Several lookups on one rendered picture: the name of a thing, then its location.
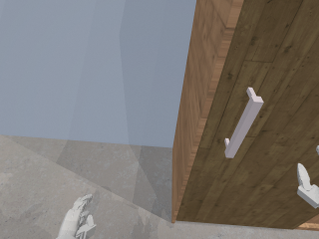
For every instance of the handle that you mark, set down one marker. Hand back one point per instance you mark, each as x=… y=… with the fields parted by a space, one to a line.
x=250 y=112

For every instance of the right robot hand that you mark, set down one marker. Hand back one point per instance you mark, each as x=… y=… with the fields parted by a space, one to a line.
x=308 y=192

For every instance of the wardrobe door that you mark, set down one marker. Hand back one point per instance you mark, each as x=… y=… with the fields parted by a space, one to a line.
x=274 y=50
x=314 y=220

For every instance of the left robot hand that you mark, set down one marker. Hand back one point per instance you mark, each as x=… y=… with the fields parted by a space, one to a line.
x=74 y=218

